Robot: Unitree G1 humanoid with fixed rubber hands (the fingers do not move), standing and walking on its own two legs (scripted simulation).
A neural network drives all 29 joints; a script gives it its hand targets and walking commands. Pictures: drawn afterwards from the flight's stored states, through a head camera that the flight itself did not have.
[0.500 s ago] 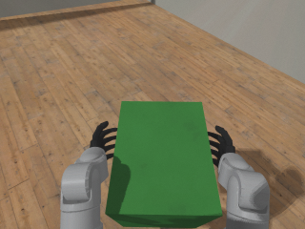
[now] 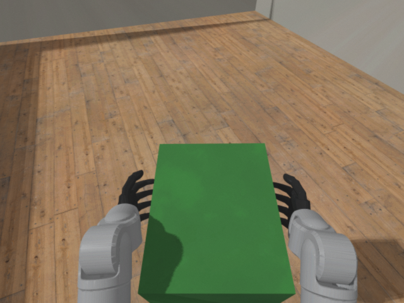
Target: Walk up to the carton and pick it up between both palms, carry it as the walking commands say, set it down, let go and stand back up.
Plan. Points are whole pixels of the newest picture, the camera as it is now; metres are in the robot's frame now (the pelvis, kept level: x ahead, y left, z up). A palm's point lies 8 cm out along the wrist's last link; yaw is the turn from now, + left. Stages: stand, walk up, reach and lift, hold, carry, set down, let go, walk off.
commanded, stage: carry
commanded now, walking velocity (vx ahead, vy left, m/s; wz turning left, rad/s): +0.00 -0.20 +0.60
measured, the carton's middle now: (212, 231) +0.28 -0.01 +0.01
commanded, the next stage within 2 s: none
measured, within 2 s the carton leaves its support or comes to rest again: neither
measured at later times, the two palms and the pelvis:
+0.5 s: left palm (146, 250) +0.21 +0.09 +0.10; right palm (308, 197) +0.29 -0.18 +0.10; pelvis +0.00 -0.13 +0.00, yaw +20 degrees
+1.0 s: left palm (188, 280) +0.17 +0.03 +0.08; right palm (311, 185) +0.33 -0.21 +0.09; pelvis +0.03 -0.24 +0.00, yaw +36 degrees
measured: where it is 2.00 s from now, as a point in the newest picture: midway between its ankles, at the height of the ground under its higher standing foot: outside the picture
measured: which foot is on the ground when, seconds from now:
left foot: up 0.00-0.00, down 0.02-0.52, up 0.54-0.92, down 0.94-1.00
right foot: down 0.00-0.02, up 0.04-0.52, down 0.54-0.94, up 0.96-1.00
